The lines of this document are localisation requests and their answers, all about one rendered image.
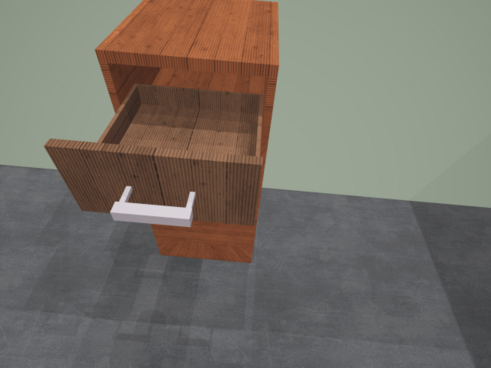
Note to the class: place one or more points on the handle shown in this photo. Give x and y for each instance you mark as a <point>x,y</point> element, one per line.
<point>152,214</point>

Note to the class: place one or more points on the drawer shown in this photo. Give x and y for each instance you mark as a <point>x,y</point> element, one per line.
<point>166,142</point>

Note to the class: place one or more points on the cabinet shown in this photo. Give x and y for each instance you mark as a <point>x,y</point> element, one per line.
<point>225,45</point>

